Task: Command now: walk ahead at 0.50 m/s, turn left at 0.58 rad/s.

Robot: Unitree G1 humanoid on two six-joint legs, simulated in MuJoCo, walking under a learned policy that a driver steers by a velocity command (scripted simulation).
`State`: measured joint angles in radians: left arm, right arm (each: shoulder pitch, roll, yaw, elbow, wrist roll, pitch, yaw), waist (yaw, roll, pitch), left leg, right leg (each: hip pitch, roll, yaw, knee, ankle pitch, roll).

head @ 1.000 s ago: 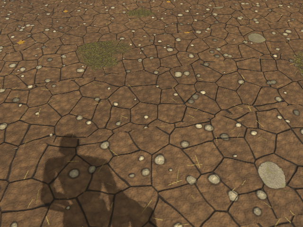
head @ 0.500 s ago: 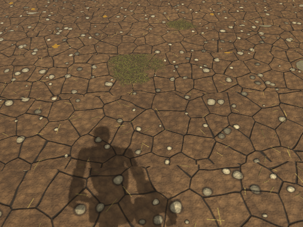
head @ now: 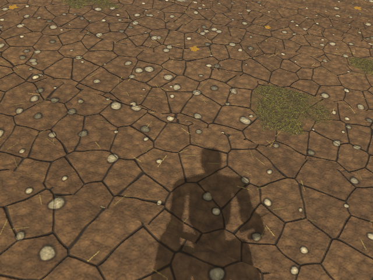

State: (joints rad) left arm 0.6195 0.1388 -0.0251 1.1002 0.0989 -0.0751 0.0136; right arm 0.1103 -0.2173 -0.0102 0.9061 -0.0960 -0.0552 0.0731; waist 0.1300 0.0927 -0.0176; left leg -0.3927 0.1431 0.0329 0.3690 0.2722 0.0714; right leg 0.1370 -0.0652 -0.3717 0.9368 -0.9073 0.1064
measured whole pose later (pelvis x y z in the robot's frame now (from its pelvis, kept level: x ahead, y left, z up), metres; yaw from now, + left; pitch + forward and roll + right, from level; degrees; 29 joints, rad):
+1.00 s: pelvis +0.33 -0.06 -0.03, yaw -4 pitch +1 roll +1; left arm 0.18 0.30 0.08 0.77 0.03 -0.14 -0.04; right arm 0.18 -0.30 -0.08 0.73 -0.05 -0.06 -0.02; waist -0.01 -0.01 0.05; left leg -0.32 0.05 0.01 0.98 -0.63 -0.04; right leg -0.27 0.06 0.00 0.41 -0.16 -0.08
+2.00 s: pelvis +0.36 +0.00 -0.04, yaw -21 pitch +0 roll +0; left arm 0.23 0.28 0.00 0.73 0.00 -0.05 -0.07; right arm 0.14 -0.29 -0.02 0.60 0.00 -0.09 0.09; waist 0.02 -0.01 0.05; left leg -0.28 -0.01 0.04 0.55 -0.28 0.02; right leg -0.23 -0.05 -0.02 0.54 -0.32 0.04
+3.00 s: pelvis +0.39 -0.02 -0.03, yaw -21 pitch -1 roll -1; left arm 0.23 0.31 0.01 0.79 0.06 -0.08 -0.01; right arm 0.34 -0.29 -0.02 0.72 -0.03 -0.08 -0.01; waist -0.03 0.00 0.05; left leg -0.15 0.01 0.01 0.45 -0.30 0.06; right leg -0.24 -0.01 -0.05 0.59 -0.40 -0.06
